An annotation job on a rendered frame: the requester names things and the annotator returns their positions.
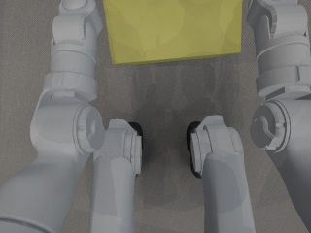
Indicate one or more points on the robot right upper arm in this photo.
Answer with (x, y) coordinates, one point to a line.
(282, 127)

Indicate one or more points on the robot left thigh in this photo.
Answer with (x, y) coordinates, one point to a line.
(113, 179)

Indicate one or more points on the robot left upper arm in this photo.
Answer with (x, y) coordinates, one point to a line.
(39, 198)

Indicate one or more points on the carton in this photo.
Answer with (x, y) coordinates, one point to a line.
(154, 31)

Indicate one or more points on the robot right forearm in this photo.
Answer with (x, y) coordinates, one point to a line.
(282, 49)

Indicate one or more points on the robot left forearm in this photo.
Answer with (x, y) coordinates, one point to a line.
(71, 77)

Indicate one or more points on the robot left foot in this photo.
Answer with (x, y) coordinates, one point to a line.
(139, 130)

